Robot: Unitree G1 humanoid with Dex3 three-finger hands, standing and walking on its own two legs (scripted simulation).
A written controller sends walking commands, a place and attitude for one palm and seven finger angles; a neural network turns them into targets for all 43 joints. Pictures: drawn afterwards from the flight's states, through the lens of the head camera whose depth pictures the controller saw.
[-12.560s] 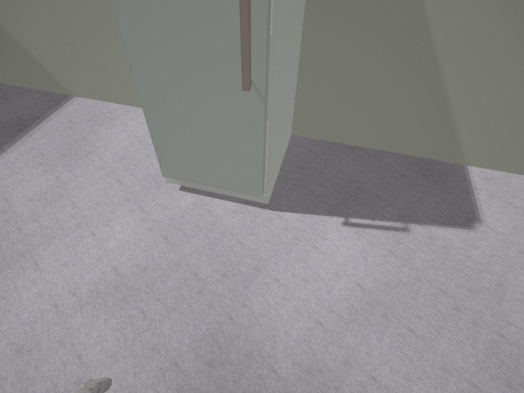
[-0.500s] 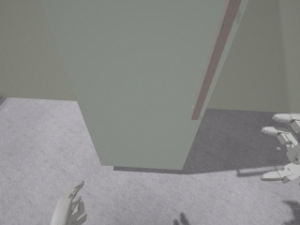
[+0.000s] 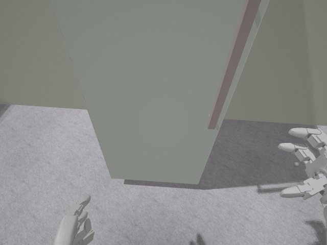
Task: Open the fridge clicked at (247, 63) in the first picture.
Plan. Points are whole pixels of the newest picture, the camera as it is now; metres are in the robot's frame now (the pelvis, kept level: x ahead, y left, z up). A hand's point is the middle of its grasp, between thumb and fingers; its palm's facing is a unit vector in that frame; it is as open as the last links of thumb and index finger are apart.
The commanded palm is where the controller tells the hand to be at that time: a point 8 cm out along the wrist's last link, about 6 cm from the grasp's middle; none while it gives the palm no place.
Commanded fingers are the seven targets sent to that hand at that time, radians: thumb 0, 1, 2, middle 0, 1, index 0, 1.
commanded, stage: move the hooked fingers beside the handle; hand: right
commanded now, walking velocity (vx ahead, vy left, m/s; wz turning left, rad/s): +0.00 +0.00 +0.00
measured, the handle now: (226, 73) +0.55 -0.16 +0.15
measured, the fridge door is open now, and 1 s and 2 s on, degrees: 0 0 0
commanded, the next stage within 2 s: none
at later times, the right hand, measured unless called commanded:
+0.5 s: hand (279, 141) +0.34 -0.26 +0.11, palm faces +0.05 +1.00 -0.02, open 14.0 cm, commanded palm +0.30 -0.31 +0.11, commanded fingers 0.00 0.50 -0.30 0.30 1.20 0.30 1.20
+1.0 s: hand (261, 122) +0.40 -0.23 +0.11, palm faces +0.02 +1.00 +0.00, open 14.0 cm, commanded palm +0.37 -0.29 +0.10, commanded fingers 0.00 0.50 -0.30 0.30 1.20 0.30 1.20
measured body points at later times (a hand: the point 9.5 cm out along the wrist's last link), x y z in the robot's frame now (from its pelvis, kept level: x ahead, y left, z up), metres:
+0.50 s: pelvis +0.01 +0.00 +0.00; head +0.03 +0.01 +0.45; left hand +0.16 +0.24 -0.08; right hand +0.33 -0.31 +0.11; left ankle +0.06 +0.13 -0.72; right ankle -0.03 -0.11 -0.72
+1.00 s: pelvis +0.00 +0.00 -0.01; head +0.05 +0.01 +0.44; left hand +0.13 +0.26 -0.10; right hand +0.39 -0.29 +0.11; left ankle +0.06 +0.13 -0.72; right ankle -0.03 -0.11 -0.72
